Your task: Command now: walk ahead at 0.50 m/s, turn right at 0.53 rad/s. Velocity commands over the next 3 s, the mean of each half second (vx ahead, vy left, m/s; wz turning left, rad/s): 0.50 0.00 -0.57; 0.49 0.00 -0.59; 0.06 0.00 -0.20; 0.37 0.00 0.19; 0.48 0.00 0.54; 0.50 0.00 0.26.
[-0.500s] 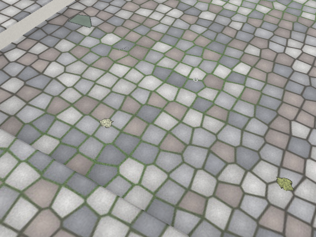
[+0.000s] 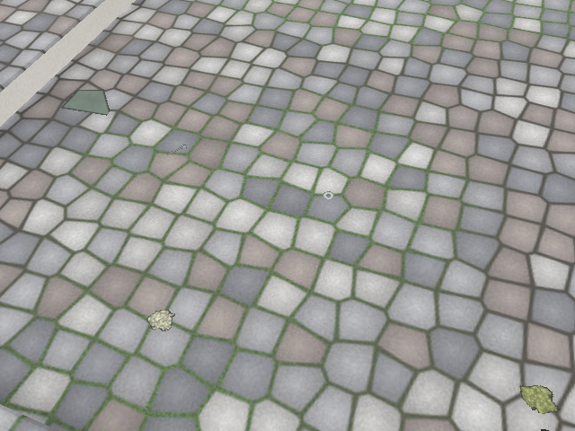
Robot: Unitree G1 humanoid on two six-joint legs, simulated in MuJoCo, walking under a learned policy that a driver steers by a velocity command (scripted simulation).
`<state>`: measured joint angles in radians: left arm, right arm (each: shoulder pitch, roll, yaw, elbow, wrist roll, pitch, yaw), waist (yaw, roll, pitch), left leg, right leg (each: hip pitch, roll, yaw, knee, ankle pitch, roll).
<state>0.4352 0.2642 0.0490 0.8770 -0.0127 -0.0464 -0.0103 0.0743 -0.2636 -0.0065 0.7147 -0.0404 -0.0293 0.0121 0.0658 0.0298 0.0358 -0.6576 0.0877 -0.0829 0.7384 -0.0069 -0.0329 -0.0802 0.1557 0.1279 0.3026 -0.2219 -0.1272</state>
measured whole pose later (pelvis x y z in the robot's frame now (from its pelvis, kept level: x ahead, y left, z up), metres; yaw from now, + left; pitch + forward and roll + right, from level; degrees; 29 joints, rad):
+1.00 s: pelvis +0.53 -0.11 -0.13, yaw -35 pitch +1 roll -2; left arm 0.37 0.26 0.06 0.92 0.00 -0.04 -0.01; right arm 0.08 -0.24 -0.02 0.77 -0.03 -0.05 0.01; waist 0.05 0.02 0.11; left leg -0.63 0.09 -0.05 0.75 -0.09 -0.03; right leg -0.10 0.17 0.09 0.39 -0.28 -0.11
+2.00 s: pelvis +0.71 -0.16 -0.13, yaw -32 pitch +2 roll +0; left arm 0.46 0.23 0.03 1.05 0.03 -0.09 0.03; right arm 0.13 -0.24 -0.05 0.87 -0.04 0.00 0.06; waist 0.06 0.00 -0.01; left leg -0.52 0.03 0.06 0.70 -0.24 0.06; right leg 0.11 -0.02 -0.12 0.25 -0.38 0.01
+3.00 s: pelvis +1.24 -0.30 -0.12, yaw -7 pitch +1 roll -2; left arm 0.44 0.22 0.03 0.98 0.01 -0.09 -0.02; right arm 0.05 -0.24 -0.01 0.78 -0.03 -0.03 0.04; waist 0.08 0.04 0.03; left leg -0.56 0.07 0.01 0.63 -0.09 0.02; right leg 0.00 0.06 -0.05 0.23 -0.25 -0.05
